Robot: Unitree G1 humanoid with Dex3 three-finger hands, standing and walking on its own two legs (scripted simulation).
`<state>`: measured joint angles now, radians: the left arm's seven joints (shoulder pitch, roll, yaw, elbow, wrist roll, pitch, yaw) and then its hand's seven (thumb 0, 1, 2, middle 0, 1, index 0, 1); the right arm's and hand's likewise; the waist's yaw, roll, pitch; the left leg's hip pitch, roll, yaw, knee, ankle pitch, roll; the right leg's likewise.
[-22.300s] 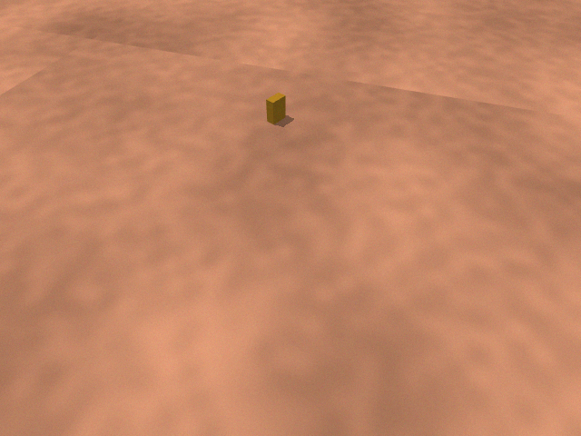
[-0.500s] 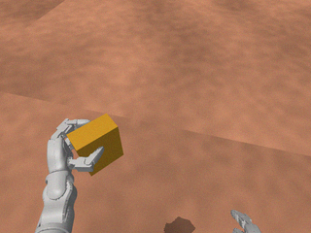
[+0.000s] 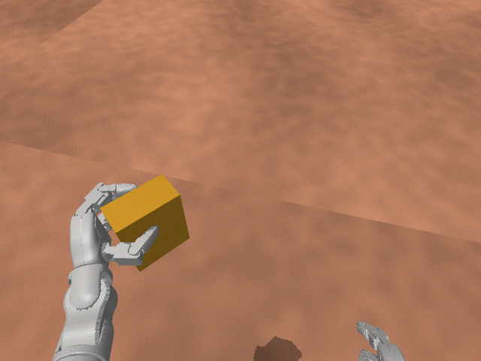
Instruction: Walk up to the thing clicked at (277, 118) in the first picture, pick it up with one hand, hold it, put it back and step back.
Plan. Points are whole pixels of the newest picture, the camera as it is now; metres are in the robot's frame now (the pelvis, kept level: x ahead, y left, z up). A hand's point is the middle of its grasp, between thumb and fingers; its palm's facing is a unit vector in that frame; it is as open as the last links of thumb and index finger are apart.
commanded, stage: crouch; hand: left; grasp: from the side
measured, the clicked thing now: (150, 225) +0.35 +0.16 +0.02
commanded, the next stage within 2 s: lower in 1.98 s
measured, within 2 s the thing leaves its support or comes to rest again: neither
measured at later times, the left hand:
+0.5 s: hand (142, 255) +0.34 +0.20 -0.10, palm faces +0.31 -0.95 +0.00, open 9.6 cm
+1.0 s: hand (155, 279) +0.39 +0.23 -0.33, palm faces +0.34 -0.94 -0.03, open 9.6 cm
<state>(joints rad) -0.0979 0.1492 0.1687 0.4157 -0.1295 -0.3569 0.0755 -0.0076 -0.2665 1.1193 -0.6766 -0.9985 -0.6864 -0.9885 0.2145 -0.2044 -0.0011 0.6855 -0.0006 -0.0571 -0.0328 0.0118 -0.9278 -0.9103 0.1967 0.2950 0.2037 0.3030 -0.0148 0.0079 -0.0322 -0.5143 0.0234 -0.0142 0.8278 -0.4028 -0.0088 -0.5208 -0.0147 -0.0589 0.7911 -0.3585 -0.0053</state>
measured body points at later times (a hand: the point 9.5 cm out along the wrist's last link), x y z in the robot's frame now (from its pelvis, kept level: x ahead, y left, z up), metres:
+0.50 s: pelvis -0.02 +0.00 -0.09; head +0.09 +0.03 +0.35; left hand +0.32 +0.25 -0.09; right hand +0.11 -0.26 -0.20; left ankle +0.01 +0.12 -0.70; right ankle +0.03 -0.12 -0.70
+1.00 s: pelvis -0.07 +0.00 -0.29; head +0.13 +0.04 +0.11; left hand +0.36 +0.28 -0.33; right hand +0.04 -0.26 -0.42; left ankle +0.01 +0.12 -0.70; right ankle +0.03 -0.12 -0.70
